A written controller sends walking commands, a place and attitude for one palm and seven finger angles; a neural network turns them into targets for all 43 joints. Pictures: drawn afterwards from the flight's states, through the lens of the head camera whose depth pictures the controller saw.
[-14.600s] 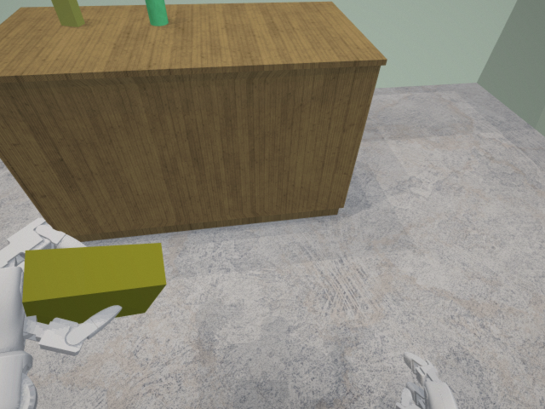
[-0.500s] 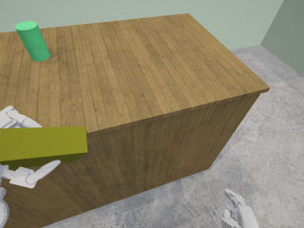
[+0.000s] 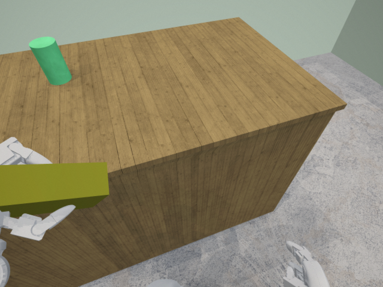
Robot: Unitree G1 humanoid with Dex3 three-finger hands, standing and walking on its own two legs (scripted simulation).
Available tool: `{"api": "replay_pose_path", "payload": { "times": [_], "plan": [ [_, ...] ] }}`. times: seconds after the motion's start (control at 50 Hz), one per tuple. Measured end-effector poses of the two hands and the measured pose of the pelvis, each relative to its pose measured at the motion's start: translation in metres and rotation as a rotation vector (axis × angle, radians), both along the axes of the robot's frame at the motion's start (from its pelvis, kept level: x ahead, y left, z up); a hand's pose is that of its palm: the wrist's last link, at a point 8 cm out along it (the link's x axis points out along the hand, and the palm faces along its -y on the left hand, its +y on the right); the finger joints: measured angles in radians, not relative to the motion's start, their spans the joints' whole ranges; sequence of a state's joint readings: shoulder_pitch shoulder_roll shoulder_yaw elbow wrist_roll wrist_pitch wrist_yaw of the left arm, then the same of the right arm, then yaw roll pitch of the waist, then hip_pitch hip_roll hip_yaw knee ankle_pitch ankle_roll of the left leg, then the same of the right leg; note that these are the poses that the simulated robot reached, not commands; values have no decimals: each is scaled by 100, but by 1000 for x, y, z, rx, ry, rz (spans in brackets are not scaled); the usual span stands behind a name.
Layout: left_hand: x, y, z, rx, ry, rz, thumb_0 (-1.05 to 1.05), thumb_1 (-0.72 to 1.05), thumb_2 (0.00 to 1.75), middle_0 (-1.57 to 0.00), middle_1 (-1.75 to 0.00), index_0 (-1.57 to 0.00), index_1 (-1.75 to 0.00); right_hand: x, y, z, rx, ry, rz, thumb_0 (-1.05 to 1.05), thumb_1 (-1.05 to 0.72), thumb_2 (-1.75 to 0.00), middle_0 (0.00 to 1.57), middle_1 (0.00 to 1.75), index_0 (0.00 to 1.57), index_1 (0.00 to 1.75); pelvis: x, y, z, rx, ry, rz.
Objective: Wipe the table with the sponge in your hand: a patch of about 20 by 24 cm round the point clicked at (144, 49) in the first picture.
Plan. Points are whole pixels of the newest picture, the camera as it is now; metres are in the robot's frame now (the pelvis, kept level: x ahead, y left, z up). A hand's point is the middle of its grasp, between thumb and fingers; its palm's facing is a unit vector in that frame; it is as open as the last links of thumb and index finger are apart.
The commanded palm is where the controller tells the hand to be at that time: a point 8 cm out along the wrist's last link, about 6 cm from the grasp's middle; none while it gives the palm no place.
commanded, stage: shuffle to correct the standing spot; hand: left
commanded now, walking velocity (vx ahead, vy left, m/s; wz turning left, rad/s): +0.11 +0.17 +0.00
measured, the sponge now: (71, 189) +0.23 +0.21 +0.16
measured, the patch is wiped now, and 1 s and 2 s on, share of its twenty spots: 0.00 0.00 0.00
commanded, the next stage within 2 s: come to a stop and stand still in 0.48 s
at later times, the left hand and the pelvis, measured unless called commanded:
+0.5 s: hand out of the picture +0.24 +0.33 +0.18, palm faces +0.40 -0.83 -0.40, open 9.4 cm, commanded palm +0.19 +0.38 +0.19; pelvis +0.03 +0.10 +0.00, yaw +0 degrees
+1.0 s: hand out of the picture +0.29 +0.37 +0.18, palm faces +0.38 -0.83 -0.41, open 9.4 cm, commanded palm +0.23 +0.41 +0.19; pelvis +0.06 +0.13 +0.01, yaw -2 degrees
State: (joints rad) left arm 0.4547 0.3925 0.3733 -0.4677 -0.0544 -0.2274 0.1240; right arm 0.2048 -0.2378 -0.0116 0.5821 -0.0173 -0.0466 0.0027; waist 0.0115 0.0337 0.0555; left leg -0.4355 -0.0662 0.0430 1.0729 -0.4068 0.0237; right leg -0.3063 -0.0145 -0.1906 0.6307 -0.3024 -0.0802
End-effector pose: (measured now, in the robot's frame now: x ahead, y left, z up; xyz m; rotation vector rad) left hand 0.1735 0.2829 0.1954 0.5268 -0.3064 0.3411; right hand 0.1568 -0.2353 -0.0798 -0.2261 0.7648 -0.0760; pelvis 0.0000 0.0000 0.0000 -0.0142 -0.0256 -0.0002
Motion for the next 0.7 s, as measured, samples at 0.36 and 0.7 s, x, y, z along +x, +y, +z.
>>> {"api": "replay_pose_path", "payload": {
  "times": [0.36,0.7],
  "plan": [
    [30,78,2,24,-71,-27,0,-43,100,-81,-134,-82,-133,2,73,7,-6,-74,-99,1,-90,-90,20,30,20,29,12,74,-4,44,-24,-18],
    [58,148,-6,-26,-53,12,0,-44,100,-81,-134,-82,-133,33,155,1,26,-28,-51,1,-90,-90,20,30,20,30,41,137,-1,34,-25,-15]
  ]
}}
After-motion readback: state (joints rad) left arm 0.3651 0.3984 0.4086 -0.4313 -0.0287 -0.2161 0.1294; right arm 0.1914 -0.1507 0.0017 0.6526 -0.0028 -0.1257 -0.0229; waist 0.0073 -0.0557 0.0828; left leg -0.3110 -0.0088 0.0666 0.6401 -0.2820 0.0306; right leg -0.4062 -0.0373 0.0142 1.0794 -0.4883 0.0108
